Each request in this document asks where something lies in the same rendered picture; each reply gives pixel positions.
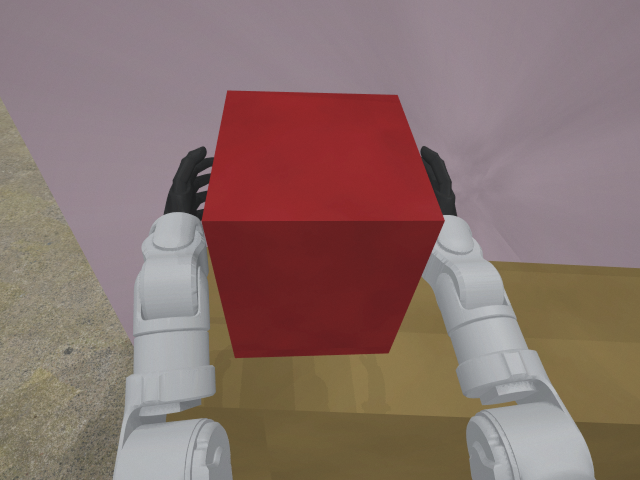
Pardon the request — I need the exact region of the robot left forearm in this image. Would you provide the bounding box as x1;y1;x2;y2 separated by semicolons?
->
113;212;216;480

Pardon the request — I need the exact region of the robot right forearm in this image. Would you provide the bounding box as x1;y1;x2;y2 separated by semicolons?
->
422;215;594;475

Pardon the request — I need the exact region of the carton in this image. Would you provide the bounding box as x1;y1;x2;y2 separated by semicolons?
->
202;90;445;358

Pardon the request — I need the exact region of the robot right hand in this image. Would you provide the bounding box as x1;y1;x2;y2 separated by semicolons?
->
420;146;457;216

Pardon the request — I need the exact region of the robot left hand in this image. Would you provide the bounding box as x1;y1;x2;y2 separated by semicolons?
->
164;146;214;221

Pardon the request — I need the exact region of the robot left upper arm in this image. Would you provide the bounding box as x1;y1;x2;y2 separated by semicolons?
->
115;418;233;480

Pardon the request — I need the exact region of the pedestal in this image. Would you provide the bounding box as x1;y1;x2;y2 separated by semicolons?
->
166;247;640;480

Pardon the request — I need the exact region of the robot right upper arm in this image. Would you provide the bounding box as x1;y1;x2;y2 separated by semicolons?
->
466;401;596;480

